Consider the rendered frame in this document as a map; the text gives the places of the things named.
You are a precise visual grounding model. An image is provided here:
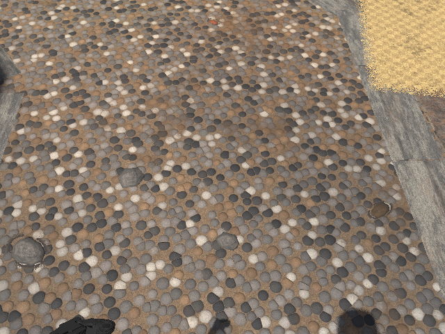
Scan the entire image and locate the robot left hand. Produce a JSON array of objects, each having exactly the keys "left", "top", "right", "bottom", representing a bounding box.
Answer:
[{"left": 50, "top": 317, "right": 115, "bottom": 334}]

